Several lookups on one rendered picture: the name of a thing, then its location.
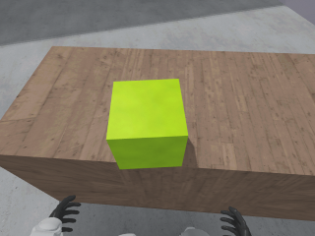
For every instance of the pedestal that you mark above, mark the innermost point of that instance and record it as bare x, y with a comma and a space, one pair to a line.
250, 119

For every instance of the robot right hand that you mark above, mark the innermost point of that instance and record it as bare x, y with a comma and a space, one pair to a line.
241, 228

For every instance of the robot left hand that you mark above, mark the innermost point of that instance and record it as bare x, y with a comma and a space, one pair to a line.
61, 211

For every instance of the carton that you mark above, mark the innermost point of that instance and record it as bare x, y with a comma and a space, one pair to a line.
147, 125

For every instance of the left robot forearm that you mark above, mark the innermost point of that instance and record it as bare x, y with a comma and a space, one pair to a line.
50, 226

